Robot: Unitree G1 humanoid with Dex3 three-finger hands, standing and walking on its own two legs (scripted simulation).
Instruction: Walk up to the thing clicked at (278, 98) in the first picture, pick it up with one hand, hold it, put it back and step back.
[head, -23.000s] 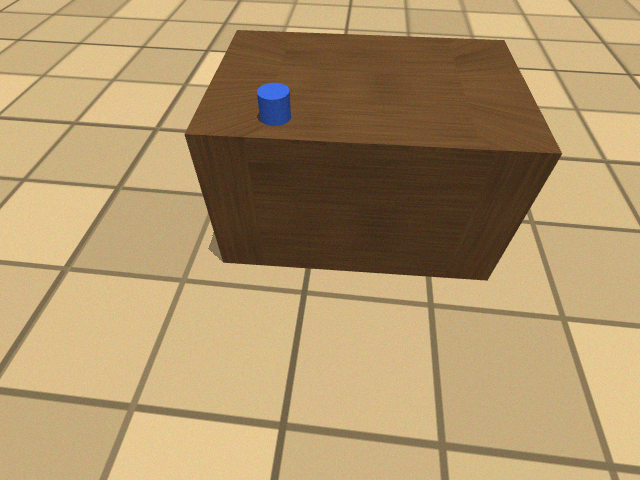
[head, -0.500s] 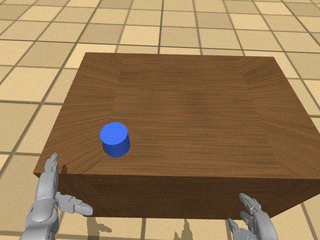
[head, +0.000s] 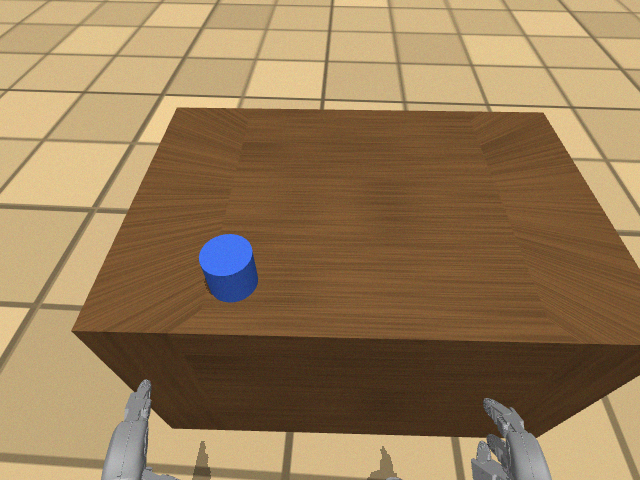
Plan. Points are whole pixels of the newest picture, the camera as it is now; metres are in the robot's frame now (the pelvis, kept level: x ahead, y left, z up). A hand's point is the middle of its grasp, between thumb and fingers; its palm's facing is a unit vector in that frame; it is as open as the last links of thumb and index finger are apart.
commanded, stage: home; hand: left
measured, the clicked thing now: (230, 268) +0.48 +0.17 -0.10
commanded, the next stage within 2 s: stand in 1.78 s
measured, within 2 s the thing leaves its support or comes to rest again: neither
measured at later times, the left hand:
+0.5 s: hand out of the picture +0.07 +0.26 -0.12, palm faces -0.04 -0.91 -0.40, open 17.6 cm
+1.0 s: hand out of the picture +0.06 +0.25 -0.11, palm faces +0.00 -0.92 -0.38, open 17.7 cm
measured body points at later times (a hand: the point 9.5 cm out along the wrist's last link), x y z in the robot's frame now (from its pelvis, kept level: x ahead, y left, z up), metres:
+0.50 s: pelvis +0.01 +0.00 +0.02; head +0.00 -0.01 +0.47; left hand +0.08 +0.31 -0.09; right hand +0.09 -0.30 -0.10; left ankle +0.01 +0.13 -0.71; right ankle +0.04 -0.12 -0.71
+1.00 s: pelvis +0.00 -0.01 +0.04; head -0.01 -0.02 +0.49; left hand +0.06 +0.30 -0.08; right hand +0.08 -0.29 -0.10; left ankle +0.01 +0.13 -0.71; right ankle +0.04 -0.12 -0.71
